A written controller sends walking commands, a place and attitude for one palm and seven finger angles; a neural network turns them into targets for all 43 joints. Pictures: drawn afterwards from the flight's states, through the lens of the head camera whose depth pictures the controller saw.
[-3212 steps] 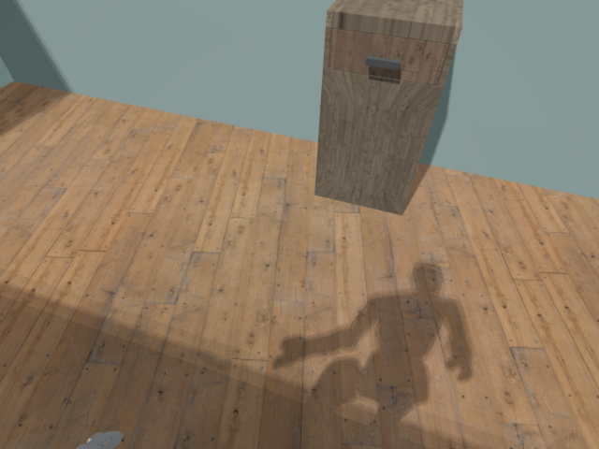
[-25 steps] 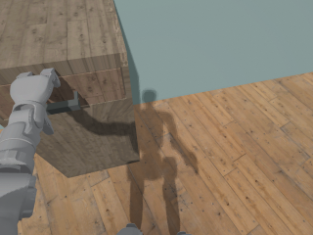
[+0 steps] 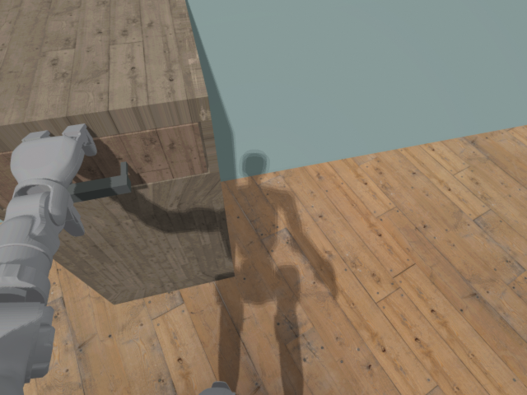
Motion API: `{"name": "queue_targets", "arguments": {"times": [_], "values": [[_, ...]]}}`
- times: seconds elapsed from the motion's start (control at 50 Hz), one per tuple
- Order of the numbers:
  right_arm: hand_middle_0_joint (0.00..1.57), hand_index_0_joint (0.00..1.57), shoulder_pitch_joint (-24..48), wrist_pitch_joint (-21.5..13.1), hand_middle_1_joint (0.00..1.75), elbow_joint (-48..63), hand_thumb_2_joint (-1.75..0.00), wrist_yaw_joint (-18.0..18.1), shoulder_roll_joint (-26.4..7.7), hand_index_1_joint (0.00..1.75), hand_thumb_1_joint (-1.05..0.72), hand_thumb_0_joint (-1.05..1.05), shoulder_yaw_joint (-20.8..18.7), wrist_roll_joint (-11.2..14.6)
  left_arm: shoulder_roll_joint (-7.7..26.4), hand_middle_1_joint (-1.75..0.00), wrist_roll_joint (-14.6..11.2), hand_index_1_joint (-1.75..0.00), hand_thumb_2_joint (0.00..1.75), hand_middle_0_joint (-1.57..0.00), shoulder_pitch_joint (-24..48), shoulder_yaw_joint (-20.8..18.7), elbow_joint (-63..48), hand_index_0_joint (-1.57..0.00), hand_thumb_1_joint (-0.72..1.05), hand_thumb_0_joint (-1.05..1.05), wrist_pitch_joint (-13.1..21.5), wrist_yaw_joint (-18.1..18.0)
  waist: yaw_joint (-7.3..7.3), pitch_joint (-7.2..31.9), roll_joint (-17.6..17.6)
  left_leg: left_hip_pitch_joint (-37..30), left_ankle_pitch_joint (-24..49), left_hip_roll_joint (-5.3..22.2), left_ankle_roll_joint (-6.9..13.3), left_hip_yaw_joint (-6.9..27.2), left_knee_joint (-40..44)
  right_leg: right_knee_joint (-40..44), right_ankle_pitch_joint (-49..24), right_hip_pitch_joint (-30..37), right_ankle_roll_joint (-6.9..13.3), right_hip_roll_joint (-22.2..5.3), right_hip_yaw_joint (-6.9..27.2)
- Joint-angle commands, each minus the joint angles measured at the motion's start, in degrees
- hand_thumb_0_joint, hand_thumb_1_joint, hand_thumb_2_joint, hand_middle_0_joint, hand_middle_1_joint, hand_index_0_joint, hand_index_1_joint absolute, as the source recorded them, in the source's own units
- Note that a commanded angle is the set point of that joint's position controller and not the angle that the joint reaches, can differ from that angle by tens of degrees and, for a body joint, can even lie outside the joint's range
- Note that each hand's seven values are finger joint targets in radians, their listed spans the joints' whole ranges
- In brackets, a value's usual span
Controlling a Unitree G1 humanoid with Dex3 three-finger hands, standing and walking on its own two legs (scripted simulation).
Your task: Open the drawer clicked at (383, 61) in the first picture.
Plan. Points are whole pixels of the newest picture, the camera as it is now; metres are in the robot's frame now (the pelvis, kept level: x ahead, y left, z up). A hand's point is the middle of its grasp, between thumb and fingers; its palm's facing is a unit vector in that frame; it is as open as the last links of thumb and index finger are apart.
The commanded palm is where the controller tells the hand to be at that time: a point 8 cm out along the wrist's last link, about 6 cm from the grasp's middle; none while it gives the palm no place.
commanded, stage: re-aim the fingers above the handle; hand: left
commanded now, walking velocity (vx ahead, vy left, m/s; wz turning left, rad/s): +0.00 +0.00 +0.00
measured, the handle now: (96, 180) +0.48 +0.31 -0.01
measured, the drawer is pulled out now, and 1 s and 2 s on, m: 0.00 0.00 0.00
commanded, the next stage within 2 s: lower the fingers behind the handle in 1.56 s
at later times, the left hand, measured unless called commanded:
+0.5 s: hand (68, 182) +0.44 +0.31 +0.05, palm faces -0.02 -0.02 -1.00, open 13.5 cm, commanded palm +0.43 +0.34 +0.10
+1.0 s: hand (67, 181) +0.44 +0.31 +0.05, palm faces -0.02 -0.01 -1.00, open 13.5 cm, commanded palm +0.43 +0.34 +0.11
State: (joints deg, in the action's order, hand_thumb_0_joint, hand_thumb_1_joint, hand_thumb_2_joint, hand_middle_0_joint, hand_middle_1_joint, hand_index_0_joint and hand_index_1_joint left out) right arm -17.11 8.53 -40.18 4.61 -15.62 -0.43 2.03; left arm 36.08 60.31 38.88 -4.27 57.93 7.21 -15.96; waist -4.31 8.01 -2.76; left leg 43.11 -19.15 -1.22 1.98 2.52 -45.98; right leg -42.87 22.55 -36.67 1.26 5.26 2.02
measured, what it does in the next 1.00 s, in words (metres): stands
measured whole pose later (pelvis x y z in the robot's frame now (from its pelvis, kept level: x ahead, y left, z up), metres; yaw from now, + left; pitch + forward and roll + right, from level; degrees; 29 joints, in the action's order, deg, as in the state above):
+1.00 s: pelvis -0.01 +0.01 +0.00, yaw +0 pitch +16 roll -3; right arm -18.0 7.4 -39.9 4.4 -15.5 -0.2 1.7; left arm 36.0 61.8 41.6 -4.0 60.6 6.2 -16.8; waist -5.3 7.9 -2.9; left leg 44.8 -18.4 -1.3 2.6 2.1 -46.9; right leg -43.7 21.8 -38.3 0.6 5.1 2.3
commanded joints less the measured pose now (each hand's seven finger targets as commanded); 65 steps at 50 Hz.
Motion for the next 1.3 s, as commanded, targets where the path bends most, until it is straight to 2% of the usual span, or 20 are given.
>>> {"name": "queue_targets", "arguments": {"times": [0.0, 0.06, 0.12, 0.28, 0.3, 0.44, 0.48, 0.5, 0.66, 0.7, 0.72, 0.8, 0.82, 0.88, 0.92, 1.0, 1.02, 1.14, 1.16, 1.28], "values": [[0.2, 0.2, -4.6, -1.0, 0.3, 4.6, -0.9, 1.2, -9.4, 0.3, -0.9, 0.0, -3.1, 0.3, 28.6, -1.2, -1.1, -1.2, 0.3, -0.3, 25.8, -9.2, -7.4, -0.3, -0.5, 0.0, -4.9, -1.9, 0.63, 18.5, -1.3, -9.8, 9.6, -1.5, 1.6, -3.0, 4.3, 6.7, -15.4, 9.5, -0.5, -1.5, 0.3], [0.2, 0.2, -4.6, -1.1, 0.3, 4.7, -0.9, 1.3, -9.5, 0.3, -0.9, 0.0, -3.2, 0.3, 30.3, -1.2, -0.6, -1.2, 0.3, -0.3, 27.3, -10.0, -8.1, -0.3, -0.5, 0.0, -4.1, -1.9, 0.52, 19.1, -2.1, -10.1, 9.4, -1.3, 1.7, -2.9, 4.0, 6.4, -14.3, 8.8, -0.5, -1.5, 0.3], [0.2, 0.2, -4.9, -1.2, 0.3, 4.4, -0.9, 1.2, -9.5, 0.3, -0.9, 0.0, -3.4, 0.0, 28.5, -1.2, -0.7, -1.2, 0.3, -0.3, 25.7, -9.4, -7.8, -0.3, -0.5, 0.0, -4.0, -2.1, 0.73, 19.1, -3.2, -11.0, 10.2, -1.2, 1.6, -3.1, 3.7, 6.0, -14.8, 8.2, -0.2, -1.3, -0.1], [0.2, 0.2, -5.3, -1.6, 0.3, 4.7, -0.9, 1.0, -9.6, 0.3, -0.9, 0.0, -3.2, 0.0, 28.4, -1.2, -0.6, -1.2, 0.3, -0.3, 26.5, -8.9, -6.6, -0.3, -0.5, 0.0, -3.8, -2.3, 0.43, 18.1, -2.4, -9.3, 7.3, -1.2, 1.7, -3.0, 3.8, 6.1, -11.9, 7.5, -0.4, -1.2, 0.1], [0.2, 0.2, -5.0, -1.5, 0.3, 4.8, -0.9, 1.1, -9.8, 0.3, -0.9, 0.0, -3.2, 0.2, 30.2, -1.2, -0.3, -1.2, 0.3, -0.3, 26.9, -10.3, -7.0, -0.3, -0.5, 0.0, -3.7, -2.6, 0.51, 19.1, -0.9, -9.4, 7.4, -1.0, 1.8, -2.7, 3.9, 6.2, -11.7, 7.4, -0.5, -1.2, 0.0], [0.2, 0.2, -5.4, -1.8, 0.3, 4.6, -0.9, 0.7, -9.5, 0.3, -0.9, 0.0, -3.2, -0.2, 27.8, -1.2, -0.3, -1.2, 0.3, -0.3, 28.1, -8.7, -7.1, -0.3, -0.5, 0.0, -4.1, -2.9, 0.32, 19.3, -3.5, -11.3, 7.8, -0.9, 1.6, -2.6, 4.0, 6.0, -10.4, 5.8, 0.0, -0.9, -0.6], [0.2, 0.2, -5.3, -1.6, 0.3, 4.4, -0.9, 0.9, -9.9, 0.3, -0.9, 0.0, -3.0, -0.3, 29.8, -1.2, -0.3, -1.2, 0.3, -0.3, 26.4, -10.0, -5.8, -0.3, -0.5, 0.0, -4.4, -3.0, 1.12, 19.1, -2.2, -10.4, 7.5, -1.0, 1.6, -2.6, 3.9, 5.6, -10.3, 6.5, -0.1, -0.9, -0.5], [0.2, 0.2, -5.1, -1.5, 0.3, 4.9, -0.9, 1.0, -9.8, 0.3, -0.9, 0.0, -2.9, 0.0, 30.3, -1.2, 0.1, -1.2, 0.3, -0.3, 28.0, -9.9, -6.5, -0.3, -0.5, 0.0, -4.5, -3.2, 0.52, 19.2, -1.7, -9.8, 6.9, -1.0, 1.6, -2.4, 4.2, 5.9, -10.1, 6.2, -0.3, -1.0, -0.4], [0.2, 0.2, -5.7, -2.2, 0.3, 4.9, -0.9, 1.0, -9.7, 0.3, -0.9, 0.0, -3.2, -0.1, 27.3, -1.2, 0.6, -1.2, 0.3, -0.3, 30.6, -7.7, -6.9, -0.3, -0.5, 0.0, -4.4, -3.6, -0.51, 19.5, -2.3, -13.0, 6.5, -0.5, 1.6, -1.6, 4.7, 6.0, -7.5, 3.2, -0.1, -0.7, -1.2], [0.2, 0.2, -5.7, -2.2, 0.3, 4.8, -0.9, 0.8, -9.7, 0.3, -0.9, 0.0, -3.1, -0.3, 27.5, -1.2, 0.7, -1.2, 0.3, -0.3, 29.3, -8.5, -6.9, -0.3, -0.5, 0.0, -4.7, -3.7, 0.37, 20.3, -2.3, -13.3, 7.3, -0.5, 1.5, -1.5, 4.7, 5.7, -8.0, 3.8, 0.2, -0.7, -1.3], [0.2, 0.2, -5.8, -2.4, 0.3, 4.8, -0.9, 0.8, -9.6, 0.3, -0.9, 0.0, -3.2, -0.3, 25.3, -1.2, 0.5, -1.2, 0.3, -0.3, 30.0, -6.6, -7.1, -0.3, -0.5, 0.0, -4.8, -3.7, -0.39, 19.0, -3.9, -13.7, 7.5, -0.5, 1.5, -1.8, 4.6, 5.9, -8.3, 3.1, 0.2, -0.7, -1.4], [0.2, 0.2, -5.7, -2.4, 0.3, 4.8, -0.9, 0.8, -9.7, 0.3, -0.9, 0.0, -3.1, -0.3, 26.7, -1.2, 0.6, -1.2, 0.3, -0.3, 29.3, -7.8, -6.8, -0.3, -0.5, 0.0, -5.0, -3.7, 0.09, 19.5, -2.0, -13.2, 7.0, -0.5, 1.6, -1.6, 4.8, 6.2, -8.1, 3.9, 0.1, -0.7, -1.2], [0.2, 0.2, -5.6, -2.5, 0.3, 4.7, -0.9, 0.8, -9.6, 0.3, -0.9, 0.0, -3.1, -0.2, 25.3, -1.2, 0.3, -1.2, 0.3, -0.3, 29.6, -6.5, -6.0, -0.3, -0.5, 0.0, -5.3, -3.5, -0.57, 17.1, -2.7, -12.8, 6.0, -0.5, 1.5, -1.8, 4.9, 6.4, -7.4, 3.0, 0.1, -0.7, -1.3], [0.2, 0.2, -5.5, -2.4, 0.3, 4.4, -0.9, 0.9, -9.9, 0.3, -0.9, 0.0, -3.0, -0.4, 28.3, -1.2, 0.4, -1.2, 0.3, -0.3, 29.5, -8.6, -6.5, -0.3, -0.5, 0.0, -5.2, -3.4, 0.35, 19.1, -2.8, -12.7, 7.3, -0.6, 1.6, -2.0, 4.7, 6.0, -8.8, 4.8, 0.2, -0.8, -1.0], [0.2, 0.2, -5.6, -2.5, 0.3, 4.6, -0.9, 0.9, -9.6, 0.3, -0.9, 0.0, -3.1, -0.4, 26.9, -1.2, 0.7, -1.2, 0.3, -0.3, 30.0, -7.4, -7.4, -0.3, -0.5, 0.0, -5.2, -3.3, 0.19, 19.0, -4.4, -13.6, 8.2, -0.5, 1.4, -1.9, 4.8, 5.8, -9.1, 4.0, 0.4, -0.7, -1.4], [0.2, 0.2, -5.2, -2.4, 0.3, 4.9, -0.9, 0.8, -9.7, 0.3, -0.9, 0.0, -3.0, -0.2, 27.6, -1.2, 0.2, -1.2, 0.3, -0.3, 28.4, -8.6, -7.1, -0.3, -0.5, 0.0, -4.9, -3.2, 0.75, 19.0, -2.4, -12.9, 7.3, -0.6, 1.4, -1.8, 5.1, 6.2, -8.6, 4.9, 0.2, -0.7, -1.2], [0.2, 0.2, -5.3, -2.5, 0.3, 4.8, -0.9, 0.8, -9.7, 0.3, -0.9, 0.0, -3.0, -0.2, 26.5, -1.2, 0.1, -1.2, 0.3, -0.3, 29.6, -7.2, -6.9, -0.3, -0.5, 0.0, -5.0, -3.2, -0.12, 17.3, -3.2, -12.6, 6.4, -0.5, 1.4, -1.8, 5.1, 6.3, -7.8, 3.9, 0.2, -0.7, -1.3], [0.2, 0.2, -5.2, -2.3, 0.3, 4.5, -0.9, 1.0, -9.8, 0.3, -0.9, 0.0, -3.0, -0.4, 29.1, -1.2, -0.1, -1.2, 0.3, -0.3, 29.0, -9.3, -6.8, -0.3, -0.5, 0.0, -4.9, -2.7, 0.6, 19.4, -1.2, -11.6, 7.5, -0.7, 1.6, -2.0, 4.7, 6.1, -9.6, 6.4, 0.1, -0.9, -0.9], [0.2, 0.2, -5.2, -2.3, 0.3, 4.8, -0.9, 1.1, -9.6, 0.3, -0.9, 0.0, -3.0, -0.1, 28.8, -1.2, 0.2, -1.2, 0.3, -0.3, 29.8, -8.6, -7.6, -0.3, -0.5, 0.0, -4.6, -2.9, 0.33, 20.2, -3.1, -12.3, 7.7, -0.8, 1.6, -2.3, 4.7, 6.1, -9.9, 5.9, -0.1, -1.0, -0.6], [0.2, 0.2, -5.4, -2.2, 0.3, 4.5, -0.9, 1.0, -9.8, 0.3, -0.9, 0.0, -3.0, -0.4, 28.2, -1.2, -0.1, -1.2, 0.3, -0.3, 28.3, -8.7, -6.6, -0.3, -0.5, 0.0, -4.7, -2.9, 0.65, 18.6, -2.7, -12.0, 7.9, -0.7, 1.5, -2.1, 4.6, 5.8, -9.8, 5.4, 0.1, -0.8, -1.0]]}}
